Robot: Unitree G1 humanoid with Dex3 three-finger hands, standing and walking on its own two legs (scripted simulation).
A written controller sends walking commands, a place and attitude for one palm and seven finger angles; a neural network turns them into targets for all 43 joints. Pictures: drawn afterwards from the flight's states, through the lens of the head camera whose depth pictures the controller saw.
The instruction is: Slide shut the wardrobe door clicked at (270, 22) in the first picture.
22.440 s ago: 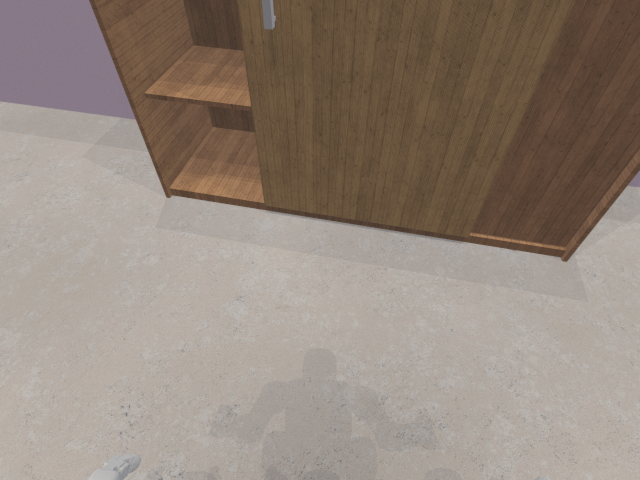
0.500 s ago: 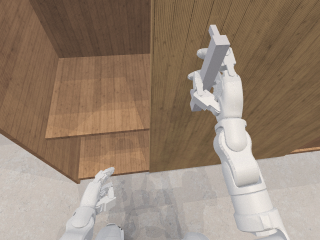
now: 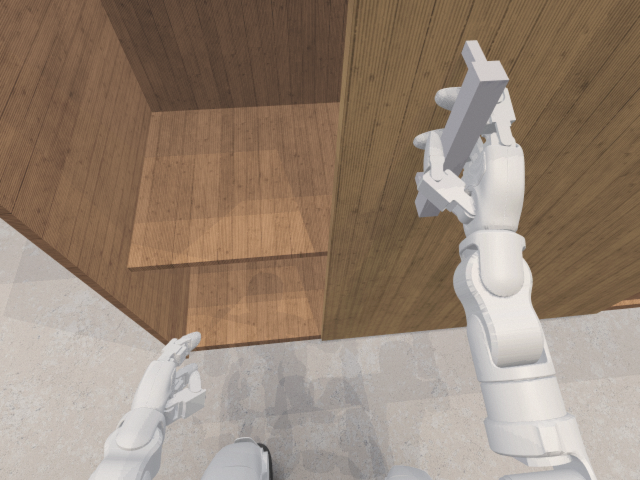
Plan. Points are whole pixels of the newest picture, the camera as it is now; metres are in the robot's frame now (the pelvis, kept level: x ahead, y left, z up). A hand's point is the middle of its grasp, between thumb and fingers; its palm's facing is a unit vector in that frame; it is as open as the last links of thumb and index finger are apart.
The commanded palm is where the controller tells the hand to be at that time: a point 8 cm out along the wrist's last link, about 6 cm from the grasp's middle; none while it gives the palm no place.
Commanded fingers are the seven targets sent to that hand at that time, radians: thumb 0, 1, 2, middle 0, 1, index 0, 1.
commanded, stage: step sideways, sliding the door along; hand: right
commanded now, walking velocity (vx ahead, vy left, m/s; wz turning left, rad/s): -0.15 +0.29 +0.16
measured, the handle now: (446, 140) +0.43 -0.14 +0.15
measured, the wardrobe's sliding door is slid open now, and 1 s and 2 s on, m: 0.40 0.39 0.39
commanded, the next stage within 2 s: none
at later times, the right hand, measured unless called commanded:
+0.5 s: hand (425, 174) +0.39 -0.10 +0.16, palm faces +0.15 +0.99 -0.04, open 6.5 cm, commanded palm +0.36 -0.07 +0.16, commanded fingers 0.00 -0.90 -0.90 0.45 1.40 0.45 1.40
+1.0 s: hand (422, 178) +0.38 -0.10 +0.16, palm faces +0.03 +1.00 -0.07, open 6.4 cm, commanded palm +0.36 -0.08 +0.16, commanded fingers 0.00 -0.90 -0.90 0.45 1.40 0.45 1.40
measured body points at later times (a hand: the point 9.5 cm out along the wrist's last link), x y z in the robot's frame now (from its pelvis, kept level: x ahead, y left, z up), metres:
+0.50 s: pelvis -0.01 +0.02 +0.00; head +0.07 +0.02 +0.44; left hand +0.19 +0.24 -0.11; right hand +0.37 -0.16 +0.16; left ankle +0.04 +0.15 -0.73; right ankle -0.05 -0.18 -0.73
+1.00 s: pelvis +0.00 -0.01 +0.00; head +0.06 -0.01 +0.45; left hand +0.21 +0.17 -0.10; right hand +0.37 -0.15 +0.16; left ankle +0.04 +0.15 -0.72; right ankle -0.05 -0.18 -0.73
